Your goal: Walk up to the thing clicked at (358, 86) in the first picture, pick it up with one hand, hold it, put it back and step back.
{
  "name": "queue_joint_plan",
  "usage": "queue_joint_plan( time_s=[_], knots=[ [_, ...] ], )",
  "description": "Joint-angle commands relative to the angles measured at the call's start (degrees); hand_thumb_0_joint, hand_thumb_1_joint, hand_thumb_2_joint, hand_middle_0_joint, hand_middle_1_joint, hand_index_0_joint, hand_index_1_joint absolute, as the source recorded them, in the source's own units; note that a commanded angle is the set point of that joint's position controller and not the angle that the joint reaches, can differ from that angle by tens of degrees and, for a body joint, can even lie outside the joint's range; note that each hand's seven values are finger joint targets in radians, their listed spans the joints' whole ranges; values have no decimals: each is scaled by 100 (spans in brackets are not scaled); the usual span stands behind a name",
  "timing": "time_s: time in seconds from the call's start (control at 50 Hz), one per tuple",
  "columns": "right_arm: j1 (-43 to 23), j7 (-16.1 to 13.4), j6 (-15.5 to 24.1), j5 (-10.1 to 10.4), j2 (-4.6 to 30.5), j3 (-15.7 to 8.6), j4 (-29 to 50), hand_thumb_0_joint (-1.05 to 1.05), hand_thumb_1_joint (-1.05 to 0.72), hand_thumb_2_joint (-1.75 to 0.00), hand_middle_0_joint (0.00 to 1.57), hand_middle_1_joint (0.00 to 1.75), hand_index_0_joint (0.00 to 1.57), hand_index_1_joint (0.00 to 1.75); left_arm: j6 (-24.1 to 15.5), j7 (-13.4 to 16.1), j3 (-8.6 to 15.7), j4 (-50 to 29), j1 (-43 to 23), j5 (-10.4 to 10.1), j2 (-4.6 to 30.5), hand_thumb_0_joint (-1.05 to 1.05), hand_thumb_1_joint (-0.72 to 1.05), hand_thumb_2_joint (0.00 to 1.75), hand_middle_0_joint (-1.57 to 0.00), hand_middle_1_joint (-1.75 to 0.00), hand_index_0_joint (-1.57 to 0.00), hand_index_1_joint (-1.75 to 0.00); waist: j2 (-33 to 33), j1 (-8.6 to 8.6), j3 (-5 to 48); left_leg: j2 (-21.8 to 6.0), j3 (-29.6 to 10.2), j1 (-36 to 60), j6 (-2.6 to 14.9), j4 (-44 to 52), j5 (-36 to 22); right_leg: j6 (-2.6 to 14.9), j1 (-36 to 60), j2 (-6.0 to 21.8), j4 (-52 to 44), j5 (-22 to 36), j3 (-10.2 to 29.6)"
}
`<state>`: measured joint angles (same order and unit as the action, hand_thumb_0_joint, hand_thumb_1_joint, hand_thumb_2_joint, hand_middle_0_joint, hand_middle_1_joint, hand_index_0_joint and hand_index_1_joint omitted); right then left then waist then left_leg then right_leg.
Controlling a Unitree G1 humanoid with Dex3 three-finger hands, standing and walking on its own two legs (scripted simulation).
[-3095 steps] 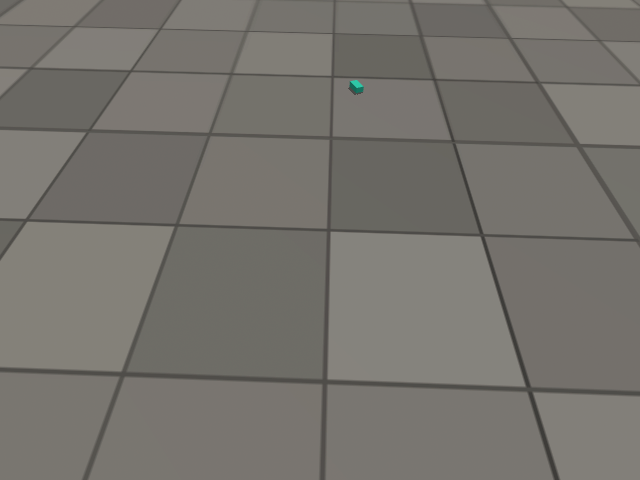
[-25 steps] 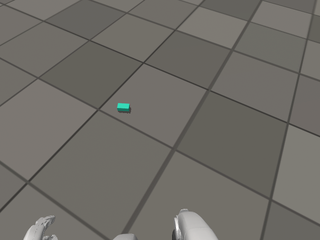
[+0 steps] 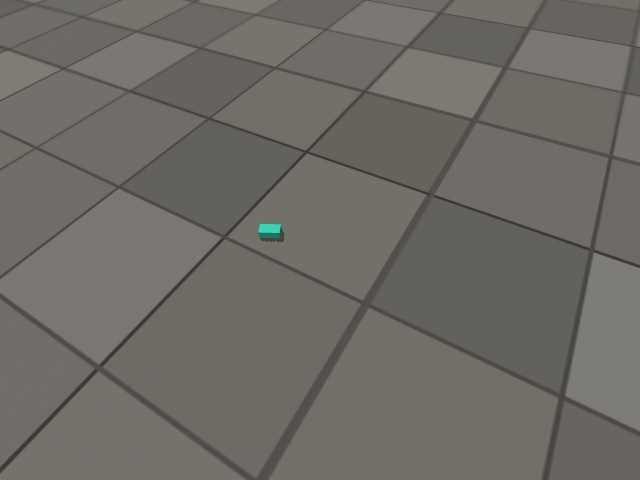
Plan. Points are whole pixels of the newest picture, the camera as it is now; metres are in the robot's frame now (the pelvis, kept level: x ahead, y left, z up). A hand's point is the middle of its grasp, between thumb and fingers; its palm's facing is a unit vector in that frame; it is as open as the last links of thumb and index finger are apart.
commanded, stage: step back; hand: left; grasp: from above
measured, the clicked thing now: (270, 231) +1.15 +0.27 -0.75
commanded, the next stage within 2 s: stand in 0.66 s
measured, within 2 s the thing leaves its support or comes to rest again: neither
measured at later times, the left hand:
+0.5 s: hand out of the picture +0.15 +0.26 -0.16, palm faces -0.01 -0.93 -0.36, open 7.4 cm
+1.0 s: hand (153, 474) +0.16 +0.26 -0.15, palm faces +0.00 -0.95 -0.32, open 7.4 cm
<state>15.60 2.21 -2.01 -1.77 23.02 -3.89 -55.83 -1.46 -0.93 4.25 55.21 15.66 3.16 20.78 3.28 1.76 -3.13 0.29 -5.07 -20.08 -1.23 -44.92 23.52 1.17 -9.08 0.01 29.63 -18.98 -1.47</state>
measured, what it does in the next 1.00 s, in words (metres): steps on the spot: left foot, then right foot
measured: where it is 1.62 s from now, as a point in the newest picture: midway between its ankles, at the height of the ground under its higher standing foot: outside the picture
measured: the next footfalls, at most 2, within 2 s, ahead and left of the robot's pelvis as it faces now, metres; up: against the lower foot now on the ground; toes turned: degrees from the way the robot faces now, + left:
left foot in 0.06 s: +0.07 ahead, +0.13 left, +0.00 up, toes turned +1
right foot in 0.44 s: +0.16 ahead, -0.12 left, +0.00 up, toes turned -1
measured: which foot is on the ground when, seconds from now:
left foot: up 0.00-0.04, down 0.06-1.00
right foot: down 0.00-0.12, up 0.14-0.42, down 0.44-1.00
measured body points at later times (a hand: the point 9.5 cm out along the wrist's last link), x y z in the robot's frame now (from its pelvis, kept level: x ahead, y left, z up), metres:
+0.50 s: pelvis +0.05 +0.00 -0.01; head +0.08 +0.00 +0.43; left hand +0.15 +0.31 -0.13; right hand +0.13 -0.31 -0.14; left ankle +0.02 +0.13 -0.73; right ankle +0.12 -0.12 -0.73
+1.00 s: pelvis +0.08 +0.01 +0.01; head +0.09 +0.01 +0.46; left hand +0.16 +0.30 -0.12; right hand +0.17 -0.29 -0.12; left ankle +0.03 +0.13 -0.73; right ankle +0.12 -0.12 -0.73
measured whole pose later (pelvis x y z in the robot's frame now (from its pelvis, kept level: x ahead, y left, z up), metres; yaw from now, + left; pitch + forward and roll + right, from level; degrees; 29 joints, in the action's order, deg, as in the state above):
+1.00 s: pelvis +0.08 +0.01 +0.01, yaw +2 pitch -2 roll +0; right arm 6.7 0.6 1.4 -0.3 19.5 -0.6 -63.0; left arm -1.0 -1.0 -0.2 63.5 4.8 0.3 19.9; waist -0.8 0.3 -3.2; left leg -0.2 -0.3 -3.4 -0.4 -21.4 15.7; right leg -0.5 -11.4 1.7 22.5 -8.7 -1.9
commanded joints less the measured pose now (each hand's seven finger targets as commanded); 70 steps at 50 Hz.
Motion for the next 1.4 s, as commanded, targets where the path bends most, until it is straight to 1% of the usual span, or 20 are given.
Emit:
queue_joint_plan(
  time_s=[0.0, 0.04, 0.06, 0.08, 0.1, 0.12, 0.2, 0.34, 0.4, 0.44, 0.46, 0.48, 0.58, 0.62, 0.66, 0.68, 0.74, 0.8, 1.04, 1.38],
  knots=[
    [-666, -56, 427, -45, 973, -275, 640, 0, -90, -90, 20, 30, 20, 30, -109, 84, 415, -503, -266, -78, 1743, 0, 90, 90, -20, -30, -20, -30, -1385, 167, -256, -111, 462, -369, 74, 1252, 215, 901, 232, 1397, -1076, -715, 1403],
    [-276, -108, 512, -36, 829, -299, 432, 0, -90, -90, 20, 30, 20, 30, -36, 60, 267, -575, -305, -120, 1530, 0, 90, 90, -20, -30, -20, -30, -951, -61, 124, 224, 781, 831, 140, 2437, -690, 612, 108, 940, 52, 933, 624],
    [136, -186, 566, -42, 965, -379, 321, 0, -90, -90, 20, 30, 20, 30, -31, 66, 153, -642, -243, -137, 1234, 0, 90, 90, -20, -30, -20, -30, -406, -268, 570, -50, 222, 1870, 243, 2509, -963, 395, -411, 660, 1251, 1915, 280],
    [534, -250, 596, -84, 1401, -496, 302, 0, -90, -90, 20, 30, 20, 30, -43, 58, 44, -800, -243, -207, 854, 0, 90, 90, -20, -30, -20, -30, 714, -404, 788, -1216, -1606, 2666, 677, 2786, -867, 95, -1771, 46, 2519, 829, -57],
    [570, -267, 589, -73, 1851, -545, 343, 0, -90, -90, 20, 30, 20, 30, 12, 89, 100, -836, -636, -185, 1010, 0, 90, 90, -20, -30, -20, -30, 755, -514, 502, -2062, -2863, 2256, 1268, 2959, -347, 80, -2587, -117, 2829, -1170, 155],
    [575, -258, 571, 12, 1878, -574, 313, 0, -90, -90, 20, 30, 20, 30, 28, 123, 187, -834, -869, -146, 1397, 0, 90, 90, -20, -30, -20, -30, 430, -557, 159, -2292, -2968, 1662, 1636, 2981, -307, 115, -2365, 114, 3039, -1429, 716],
    [-60, -283, 621, 50, 1226, -337, 559, 0, -90, -90, 20, 30, 20, 30, -2, 24, 170, -607, -272, -232, 1258, 0, 90, 90, -20, -30, -20, -30, 382, -73, -119, -1278, -826, 1329, 1062, 2636, -1914, 69, -2155, 357, 2718, -422, 496],
    [-314, -324, 432, 55, 1142, -191, 660, 0, -90, -90, 20, 30, 20, 30, -13, 81, 136, -506, -537, -276, 1025, 0, 90, 90, -20, -30, -20, -30, 868, -189, 134, -1135, -170, 553, 984, 1787, -3675, -100, -631, 109, 812, 412, -63],
    [-590, -334, 289, 165, 888, -79, 707, 0, -90, -90, 20, 30, 20, 30, -66, 166, 190, -292, -228, -224, 1204, 0, 90, 90, -20, -30, -20, -30, 244, 87, 567, -727, -4, 179, 560, 862, -2454, -3, 477, 120, -359, 1594, 121],
    [-220, -361, 261, 194, 504, 45, 691, 0, -90, -90, 20, 30, 20, 30, -135, 209, 315, -380, -351, -170, 1720, 0, 90, 90, -20, -30, -20, -30, -1219, -22, 858, 42, 132, -317, 142, -435, 105, 682, 554, 1796, -796, 2491, 2369],
    [-116, -425, 185, 154, 806, -69, 531, 0, -90, -90, 20, 30, 20, 30, -112, 198, 283, -518, -907, -199, 1829, 0, 90, 90, -20, -30, -20, -30, -1274, -114, 763, -5, 218, 160, 130, -730, 1156, 1307, -300, 2192, -885, 1673, 2704],
    [-19, -419, 167, 117, 924, -106, 363, 0, -90, -90, 20, 30, 20, 30, -85, 193, 249, -545, -1111, -188, 1721, 0, 90, 90, -20, -30, -20, -30, -1252, -179, 485, -94, 216, 516, 107, -642, 1230, 1304, -935, 2082, -926, 1104, 2659],
    [-59, -340, 299, 85, 841, -71, 98, 0, -90, -90, 20, 30, 20, 30, -37, 191, 169, -449, -1261, -169, 1488, 0, 90, 90, -20, -30, -20, -30, -1273, -300, 632, -161, 433, 782, 183, 1451, -515, 549, -591, 1210, -204, 1727, 1272],
    [-146, -373, 366, 29, 950, -109, 40, 0, -90, -90, 20, 30, 20, 30, -14, 173, 99, -472, -1302, -225, 1269, 0, 90, 90, -20, -30, -20, -30, -880, -262, 913, -581, -172, 1097, 352, 1880, -1674, 266, -595, 904, 302, 2220, 909],
    [-833, -298, 476, 14, 1202, -57, 232, 0, -90, -90, 20, 30, 20, 30, 27, 120, -51, -206, -1041, -400, 941, 0, 90, 90, -20, -30, -20, -30, -240, 24, 643, -1192, -957, 748, 602, 2447, -1423, 7, -448, 325, -17, 792, 508],
    [-1158, -274, 466, 59, 1193, -58, 180, 0, -90, -90, 20, 30, 20, 30, 10, 118, -68, -89, -1044, -360, 935, 0, 90, 90, -20, -30, -20, -30, -81, 120, 600, -1121, -858, 241, 567, 2332, -881, 12, 122, 448, -301, 585, 528],
    [-1017, -254, 445, 117, 817, 71, -19, 0, -90, -90, 20, 30, 20, 30, -89, 78, -86, 76, -1415, -285, 1116, 0, 90, 90, -20, -30, -20, -30, -277, -153, 590, -676, -189, 667, 294, 2474, -1008, 190, 220, 790, -492, 1379, 831],
    [-977, -249, 485, 126, 940, 47, -211, 0, -90, -90, 20, 30, 20, 30, -129, 86, -155, 234, -1286, -307, 1030, 0, 90, 90, -20, -30, -20, -30, -58, -113, 658, -746, -188, 997, 258, 2494, -2141, 129, 428, 756, -560, 2240, 619],
    [-1073, -260, 434, 165, 847, 93, -494, 0, -90, -90, 20, 30, 20, 30, -149, 122, -236, 612, -1357, -300, 1127, 0, 90, 90, -20, -30, -20, -30, -283, -198, 587, -777, 24, 1439, 192, 2927, -2450, 24, 571, 788, -982, 2524, 566],
    [-1209, -219, 379, 128, 868, 115, -621, 0, -90, -90, 20, 30, 20, 30, -114, 130, -233, 762, -1295, -278, 1192, 0, 90, 90, -20, -30, -20, -30, -349, -136, 400, -751, 12, 1235, 193, 3181, -1401, -14, 398, 760, -1327, 1391, 599]
  ],
)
